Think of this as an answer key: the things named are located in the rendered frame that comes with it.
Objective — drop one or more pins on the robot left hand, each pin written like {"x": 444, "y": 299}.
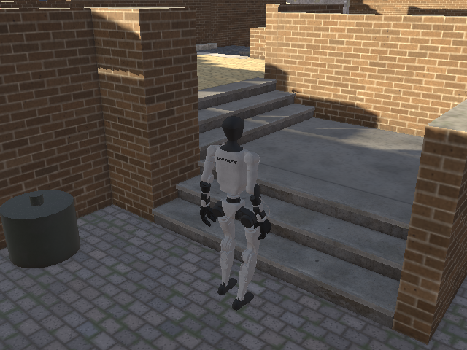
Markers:
{"x": 207, "y": 211}

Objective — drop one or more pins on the humanoid robot torso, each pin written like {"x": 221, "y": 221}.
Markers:
{"x": 232, "y": 177}

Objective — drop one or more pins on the left robot upper arm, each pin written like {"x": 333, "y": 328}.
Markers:
{"x": 209, "y": 164}

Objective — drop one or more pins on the right robot upper arm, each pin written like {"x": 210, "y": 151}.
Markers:
{"x": 252, "y": 160}

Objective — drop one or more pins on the left robot forearm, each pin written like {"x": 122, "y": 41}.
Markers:
{"x": 205, "y": 193}

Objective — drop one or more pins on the right robot forearm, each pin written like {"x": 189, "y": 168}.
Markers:
{"x": 257, "y": 204}

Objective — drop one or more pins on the right robot thigh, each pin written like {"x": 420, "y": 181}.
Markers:
{"x": 248, "y": 219}

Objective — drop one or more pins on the robot right hand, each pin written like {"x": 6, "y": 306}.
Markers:
{"x": 264, "y": 228}

